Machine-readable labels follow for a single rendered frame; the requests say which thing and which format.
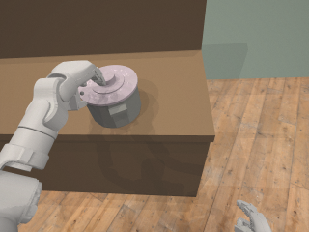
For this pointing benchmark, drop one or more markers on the lid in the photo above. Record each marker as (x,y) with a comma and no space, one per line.
(125,83)

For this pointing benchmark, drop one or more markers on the pot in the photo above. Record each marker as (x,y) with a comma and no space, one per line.
(119,114)

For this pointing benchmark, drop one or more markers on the knob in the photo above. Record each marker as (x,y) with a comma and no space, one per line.
(109,77)

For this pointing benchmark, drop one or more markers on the robot right hand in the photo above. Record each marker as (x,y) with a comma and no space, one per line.
(258,222)

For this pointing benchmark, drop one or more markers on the left robot forearm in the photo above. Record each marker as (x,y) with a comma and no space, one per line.
(44,117)

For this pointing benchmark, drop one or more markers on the robot left hand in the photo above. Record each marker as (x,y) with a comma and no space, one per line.
(81,71)

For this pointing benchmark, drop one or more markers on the left robot upper arm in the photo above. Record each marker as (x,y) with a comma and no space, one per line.
(19,197)

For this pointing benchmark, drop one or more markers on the table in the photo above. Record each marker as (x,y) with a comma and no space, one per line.
(163,150)

